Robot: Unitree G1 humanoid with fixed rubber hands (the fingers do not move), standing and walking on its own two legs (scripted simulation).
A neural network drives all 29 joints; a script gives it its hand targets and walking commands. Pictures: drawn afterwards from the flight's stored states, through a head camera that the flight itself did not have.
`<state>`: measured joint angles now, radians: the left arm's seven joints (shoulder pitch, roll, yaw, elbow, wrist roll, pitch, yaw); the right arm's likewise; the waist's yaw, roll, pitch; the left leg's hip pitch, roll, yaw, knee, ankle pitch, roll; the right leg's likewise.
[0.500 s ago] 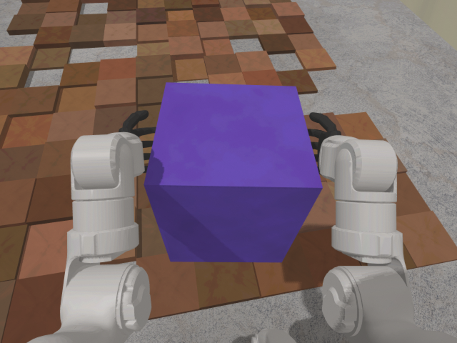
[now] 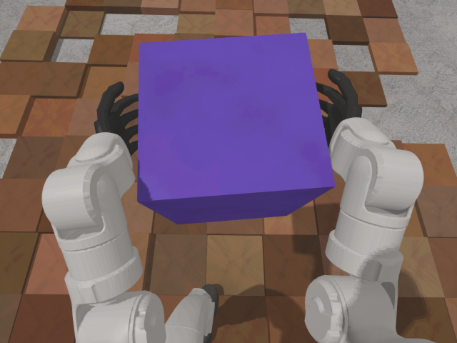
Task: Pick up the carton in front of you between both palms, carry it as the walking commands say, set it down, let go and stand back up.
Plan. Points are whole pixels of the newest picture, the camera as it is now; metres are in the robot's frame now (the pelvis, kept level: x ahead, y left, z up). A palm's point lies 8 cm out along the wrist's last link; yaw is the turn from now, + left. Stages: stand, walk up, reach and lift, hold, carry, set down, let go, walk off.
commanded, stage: carry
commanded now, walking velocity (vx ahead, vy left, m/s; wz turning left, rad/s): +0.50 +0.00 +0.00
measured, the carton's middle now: (228, 148) +0.42 +0.05 +0.05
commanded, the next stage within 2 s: none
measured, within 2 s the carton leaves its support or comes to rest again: neither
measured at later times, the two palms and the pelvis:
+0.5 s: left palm out of the picture +0.75 +0.12 +0.16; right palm out of the picture +0.75 -0.18 +0.16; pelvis +0.36 -0.01 +0.00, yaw -2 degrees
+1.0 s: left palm out of the picture +1.07 +0.09 +0.15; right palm out of the picture +1.02 -0.21 +0.15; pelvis +0.67 -0.01 +0.04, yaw -2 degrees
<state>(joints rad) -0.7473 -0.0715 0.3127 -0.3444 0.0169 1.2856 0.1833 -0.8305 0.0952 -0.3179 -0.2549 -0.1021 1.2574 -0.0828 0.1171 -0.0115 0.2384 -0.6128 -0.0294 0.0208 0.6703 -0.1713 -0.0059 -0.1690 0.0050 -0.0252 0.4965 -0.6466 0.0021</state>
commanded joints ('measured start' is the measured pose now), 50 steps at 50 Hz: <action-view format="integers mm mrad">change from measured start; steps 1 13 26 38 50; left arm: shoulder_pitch -902 -672 -912 -866 -616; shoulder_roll -913 -755 -1052 -1112 -866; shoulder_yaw -882 -603 -606 -815 -714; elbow -49 256 396 180 176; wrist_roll -507 -168 -386 -488 -248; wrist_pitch -8 35 13 -103 -89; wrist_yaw -291 -214 -303 -327 -223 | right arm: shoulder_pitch -528 -791 -758 -563 -702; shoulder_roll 645 921 1038 972 982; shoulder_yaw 642 792 573 698 872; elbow -19 75 406 179 14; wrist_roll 227 594 437 344 607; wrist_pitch -7 63 43 -64 -54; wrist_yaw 117 218 180 124 210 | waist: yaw -333 -244 -65 -241 -211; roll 201 136 -74 20 132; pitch -927 -774 -742 -856 -812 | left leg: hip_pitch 1141 850 -156 803 872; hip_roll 146 149 50 40 227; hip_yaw -206 -168 -24 63 -215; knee -142 -169 495 -235 -181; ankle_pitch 331 757 -241 166 604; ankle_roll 170 162 -12 89 217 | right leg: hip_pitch -388 -377 326 -109 -532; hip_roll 52 81 -233 -82 2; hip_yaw -4 -55 317 1 10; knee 603 44 -128 416 306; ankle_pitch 242 634 663 875 400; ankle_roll -68 -34 -246 -88 0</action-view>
